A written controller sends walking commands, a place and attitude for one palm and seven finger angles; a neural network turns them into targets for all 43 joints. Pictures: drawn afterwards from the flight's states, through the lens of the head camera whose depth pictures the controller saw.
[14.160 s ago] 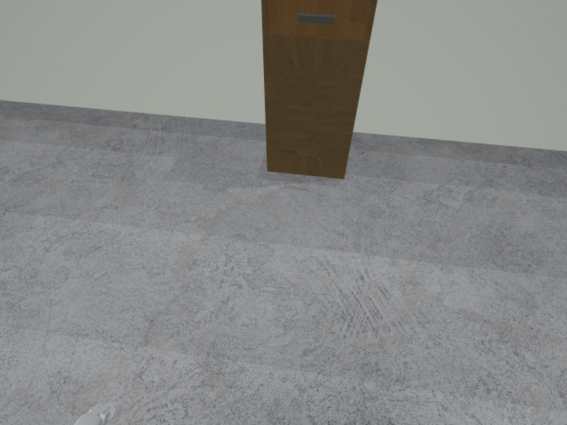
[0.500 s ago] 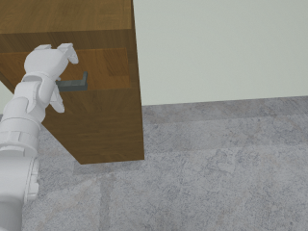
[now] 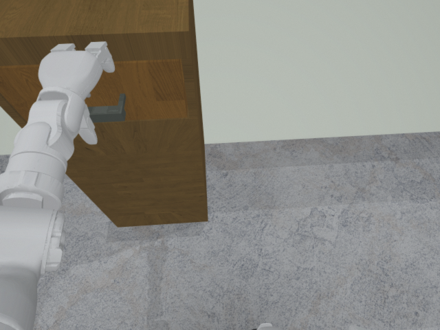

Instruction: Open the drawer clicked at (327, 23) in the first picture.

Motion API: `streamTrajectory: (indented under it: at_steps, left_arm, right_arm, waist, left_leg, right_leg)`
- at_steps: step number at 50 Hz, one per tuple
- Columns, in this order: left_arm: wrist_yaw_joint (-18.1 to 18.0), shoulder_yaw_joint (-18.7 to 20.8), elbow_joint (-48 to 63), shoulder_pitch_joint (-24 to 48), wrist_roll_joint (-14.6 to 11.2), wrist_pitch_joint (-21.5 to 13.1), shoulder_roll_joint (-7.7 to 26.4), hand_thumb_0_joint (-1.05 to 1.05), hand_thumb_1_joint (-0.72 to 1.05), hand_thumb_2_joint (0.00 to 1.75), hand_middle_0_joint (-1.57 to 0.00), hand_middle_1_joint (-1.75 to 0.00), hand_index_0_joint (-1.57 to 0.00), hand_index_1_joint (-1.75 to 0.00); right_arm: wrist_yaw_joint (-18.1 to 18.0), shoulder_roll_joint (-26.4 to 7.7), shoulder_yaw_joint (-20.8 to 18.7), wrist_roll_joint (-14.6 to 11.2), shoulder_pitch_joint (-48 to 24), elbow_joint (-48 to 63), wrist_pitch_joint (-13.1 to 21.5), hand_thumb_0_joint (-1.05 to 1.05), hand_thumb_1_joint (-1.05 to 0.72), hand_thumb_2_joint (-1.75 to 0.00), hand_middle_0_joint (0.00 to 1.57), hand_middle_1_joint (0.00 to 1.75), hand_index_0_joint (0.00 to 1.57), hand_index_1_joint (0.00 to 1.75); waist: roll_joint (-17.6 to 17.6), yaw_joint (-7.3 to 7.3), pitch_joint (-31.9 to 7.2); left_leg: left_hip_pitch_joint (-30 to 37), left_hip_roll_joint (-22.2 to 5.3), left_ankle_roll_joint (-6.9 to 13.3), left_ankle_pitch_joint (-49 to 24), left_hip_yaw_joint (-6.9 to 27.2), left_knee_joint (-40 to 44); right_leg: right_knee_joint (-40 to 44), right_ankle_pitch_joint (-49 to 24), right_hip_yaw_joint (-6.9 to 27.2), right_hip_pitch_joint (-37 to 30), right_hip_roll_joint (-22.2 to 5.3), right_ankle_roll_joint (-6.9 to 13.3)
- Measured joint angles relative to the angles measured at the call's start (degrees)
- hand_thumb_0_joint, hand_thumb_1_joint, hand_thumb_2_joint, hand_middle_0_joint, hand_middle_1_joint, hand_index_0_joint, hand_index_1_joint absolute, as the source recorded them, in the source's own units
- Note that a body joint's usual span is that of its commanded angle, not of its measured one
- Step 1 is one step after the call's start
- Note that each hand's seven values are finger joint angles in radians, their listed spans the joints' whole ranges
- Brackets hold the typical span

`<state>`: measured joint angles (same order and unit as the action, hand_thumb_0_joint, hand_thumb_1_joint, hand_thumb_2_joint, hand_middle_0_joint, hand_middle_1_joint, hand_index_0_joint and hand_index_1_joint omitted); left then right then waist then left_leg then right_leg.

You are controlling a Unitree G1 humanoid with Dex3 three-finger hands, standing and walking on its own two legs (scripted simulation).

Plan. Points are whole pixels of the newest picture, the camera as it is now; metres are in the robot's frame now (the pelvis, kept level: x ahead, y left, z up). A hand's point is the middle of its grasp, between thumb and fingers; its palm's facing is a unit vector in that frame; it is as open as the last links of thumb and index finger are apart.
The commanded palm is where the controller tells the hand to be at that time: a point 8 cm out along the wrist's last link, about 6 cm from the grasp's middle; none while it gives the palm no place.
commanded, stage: move the hooked fingers above the handle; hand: left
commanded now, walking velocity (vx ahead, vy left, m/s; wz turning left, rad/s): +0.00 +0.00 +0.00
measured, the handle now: (94, 107) +0.55 +0.24 +0.05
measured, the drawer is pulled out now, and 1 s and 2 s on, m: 0.00 0.00 0.00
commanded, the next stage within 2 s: lower the fingers behind the handle in 0.40 s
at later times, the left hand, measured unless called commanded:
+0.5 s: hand (74, 103) +0.50 +0.24 +0.12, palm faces +0.02 -0.02 -1.00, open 13.8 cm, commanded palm +0.48 +0.26 +0.16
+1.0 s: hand (70, 122) +0.49 +0.27 +0.08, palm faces -0.03 +0.01 -1.00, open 13.8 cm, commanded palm +0.47 +0.26 +0.13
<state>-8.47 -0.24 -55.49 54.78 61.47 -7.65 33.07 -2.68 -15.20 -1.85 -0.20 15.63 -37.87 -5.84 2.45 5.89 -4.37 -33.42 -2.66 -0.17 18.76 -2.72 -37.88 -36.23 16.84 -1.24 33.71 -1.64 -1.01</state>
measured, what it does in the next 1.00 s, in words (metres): stands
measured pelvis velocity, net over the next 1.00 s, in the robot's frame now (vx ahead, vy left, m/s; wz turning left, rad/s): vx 0.01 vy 0.00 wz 0.00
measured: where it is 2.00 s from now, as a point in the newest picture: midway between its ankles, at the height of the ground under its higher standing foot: outside the picture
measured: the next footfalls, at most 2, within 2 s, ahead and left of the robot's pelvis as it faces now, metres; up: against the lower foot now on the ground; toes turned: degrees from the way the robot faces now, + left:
none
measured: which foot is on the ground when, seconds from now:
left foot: down 0.00-1.00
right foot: down 0.00-1.00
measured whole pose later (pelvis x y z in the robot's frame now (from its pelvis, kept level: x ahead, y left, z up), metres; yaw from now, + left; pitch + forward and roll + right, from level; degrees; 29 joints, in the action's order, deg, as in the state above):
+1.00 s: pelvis +0.01 +0.00 +0.00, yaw +0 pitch +16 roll -1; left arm -10.4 1.4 -56.5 48.5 62.2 -6.5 34.2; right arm -1.3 -14.3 -3.2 0.3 19.3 -40.4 -6.3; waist 2.8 4.7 -5.7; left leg -36.4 -2.8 0.2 20.3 -2.5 -40.4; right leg -37.6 17.8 -1.3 36.1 -1.5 -1.4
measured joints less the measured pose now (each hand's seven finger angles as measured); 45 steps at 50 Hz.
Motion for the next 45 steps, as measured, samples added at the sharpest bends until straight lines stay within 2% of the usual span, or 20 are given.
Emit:
streamTrajectory:
  at_steps: [2,7,10,14,17,20,23,26,29,31,35,38,41,45]
  left_arm:
    - [-0.2,0.0,-0.2,-0.5,0.3,1.4,-0.3,0.00,-0.49,0.30,-0.36,-1.23,-0.34,-1.23]
    - [3.5,1.3,-2.9,-3.9,-0.4,5.4,1.1,0.00,-0.49,0.30,-0.35,-1.23,-0.34,-1.23]
    - [6.2,1.0,-2.4,-6.0,-1.5,3.8,2.4,0.00,-0.49,0.30,-0.34,-1.22,-0.33,-1.22]
    - [8.2,-0.1,2.0,-7.6,-2.2,-1.4,3.3,0.00,-0.49,0.30,-0.33,-1.21,-0.32,-1.21]
    - [7.3,-1.3,5.3,-7.4,-2.6,-4.6,2.8,0.00,-0.49,0.30,-0.33,-1.21,-0.32,-1.21]
    - [4.8,-1.8,5.0,-5.5,-2.8,-5.2,1.8,0.00,-0.49,0.30,-0.33,-1.20,-0.32,-1.21]
    - [2.3,-1.0,1.9,-3.0,-2.0,-2.9,1.6,0.00,-0.49,0.30,-0.33,-1.20,-0.32,-1.21]
    - [1.2,-0.2,-2.0,-1.0,-0.7,0.7,2.4,0.00,-0.49,0.30,-0.32,-1.20,-0.31,-1.20]
    - [2.3,-0.5,-4.7,-0.1,-0.2,3.5,3.2,0.00,-0.49,0.30,-0.32,-1.20,-0.31,-1.20]
    - [4.0,-0.9,-4.2,-0.9,-0.4,3.8,3.1,0.00,-0.49,0.30,-0.32,-1.20,-0.31,-1.20]
    - [6.9,-1.2,-0.4,-4.4,-1.7,0.4,1.9,0.00,-0.49,0.30,-0.32,-1.20,-0.31,-1.20]
    - [6.8,-0.6,1.6,-6.2,-1.9,-2.8,1.0,0.00,-0.49,0.30,-0.32,-1.20,-0.31,-1.20]
    - [4.3,0.7,3.2,-7.5,-1.3,-4.8,0.4,0.00,-0.49,0.30,-0.32,-1.20,-0.31,-1.20]
    - [-0.2,2.6,2.3,-7.5,-0.2,-3.8,0.5,0.00,-0.49,0.30,-0.32,-1.20,-0.32,-1.20]
  right_arm:
    - [0.2,0.0,0.1,-0.1,1.1,-0.3,-0.5,0.00,-0.90,-0.89,0.20,0.30,0.20,0.30]
    - [-0.1,0.4,0.5,-0.8,3.3,-1.0,-2.3,0.00,-0.90,-0.89,0.20,0.30,0.20,0.30]
    - [-0.8,0.6,0.4,-1.3,4.6,-1.3,-2.2,0.00,-0.90,-0.89,0.21,0.30,0.20,0.30]
    - [-1.6,0.5,-0.7,-1.0,5.7,-1.9,-1.5,0.00,-0.90,-0.89,0.21,0.30,0.20,0.30]
    - [-1.7,-0.1,-1.7,-0.7,5.8,-2.5,-1.1,0.00,-0.90,-0.89,0.21,0.30,0.20,0.30]
    - [-1.2,-1.1,-2.1,-0.6,4.7,-3.2,-0.6,0.00,-0.90,-0.89,0.20,0.30,0.20,0.30]
    - [-0.6,-1.7,-1.9,-0.5,3.2,-3.1,-0.3,0.00,-0.90,-0.89,0.20,0.30,0.20,0.30]
    - [-0.2,-1.7,-1.5,-0.5,2.1,-2.4,-0.1,0.00,-0.90,-0.89,0.20,0.30,0.20,0.30]
    - [0.0,-1.3,-1.2,-0.6,2.1,-1.6,0.0,0.00,-0.90,-0.89,0.20,0.30,0.20,0.30]
    - [0.1,-0.9,-1.2,-0.5,2.8,-1.2,-0.2,0.00,-0.90,-0.89,0.20,0.30,0.20,0.30]
    - [-0.2,0.1,-1.1,-0.3,4.2,-1.4,-0.8,0.00,-0.90,-0.89,0.20,0.30,0.20,0.30]
    - [-0.4,0.7,-0.9,-0.2,4.6,-1.7,-1.1,0.00,-0.90,-0.89,0.20,0.30,0.20,0.30]
    - [-0.1,1.1,-1.1,0.1,4.6,-1.8,-1.0,0.00,-0.90,-0.89,0.21,0.30,0.20,0.30]
    - [0.7,1.1,-1.2,0.5,4.0,-2.1,-0.8,0.00,-0.90,-0.89,0.21,0.30,0.20,0.30]
  waist:
    - [0.7,-0.56,-0.5]
    - [1.7,-0.64,-1.3]
    - [1.4,-0.70,-0.6]
    - [0.3,-1.28,0.3]
    - [-0.3,-1.72,0.3]
    - [-0.5,-1.53,0.1]
    - [-0.7,-0.79,-0.2]
    - [-0.4,-0.13,-0.4]
    - [-0.1,0.02,-0.6]
    - [0.1,-0.29,-0.7]
    - [0.3,-0.90,-1.1]
    - [0.0,-0.90,-1.1]
    - [-0.1,-0.91,-1.1]
    - [0.1,-0.95,-1.1]
  left_leg:
    - [0.0,-0.1,0.0,-0.1,-0.5,0.4]
    - [2.3,-0.5,-0.1,-0.3,-1.3,2.2]
    - [3.6,-0.5,-0.2,-0.6,-0.9,2.9]
    - [3.8,-0.5,-0.4,-0.7,0.2,2.8]
    - [3.1,-0.4,-0.6,-0.5,1.0,1.9]
    - [2.1,-0.3,-0.5,-0.2,1.5,1.0]
    - [0.9,-0.2,-0.4,-0.1,1.3,0.4]
    - [0.0,-0.2,-0.2,-0.1,0.7,0.2]
    - [-0.4,-0.3,-0.1,-0.1,0.2,0.4]
    - [-0.2,-0.3,0.0,-0.1,0.0,0.6]
    - [0.7,-0.3,0.2,0.4,-0.1,0.7]
    - [0.8,-0.2,0.2,0.9,0.0,0.1]
    - [0.0,-0.2,0.2,1.3,0.1,-0.9]
    - [-1.6,-0.2,0.3,1.7,0.0,-2.1]
  right_leg:
    - [0.2,-0.2,0.4,0.3,0.2,0.0]
    - [1.3,-0.3,1.2,-1.3,0.6,0.0]
    - [2.1,-0.4,0.8,-2.9,0.6,0.2]
    - [2.5,-0.4,-0.3,-3.8,0.6,0.5]
    - [2.2,-0.2,-1.1,-3.6,0.5,0.6]
    - [1.6,0.1,-1.5,-3.0,0.3,0.5]
    - [0.9,0.1,-1.3,-1.6,0.2,0.4]
    - [0.7,-0.1,-0.7,-0.5,0.3,0.3]
    - [0.8,-0.3,-0.2,0.1,0.3,0.1]
    - [1.1,-0.3,0.0,0.0,0.4,0.0]
    - [1.4,-0.1,0.1,-1.0,0.3,-0.2]
    - [0.9,0.4,0.0,-1.2,0.3,-0.2]
    - [0.1,0.8,0.0,-0.5,0.2,-0.2]
    - [-1.1,1.1,0.1,1.2,0.2,-0.3]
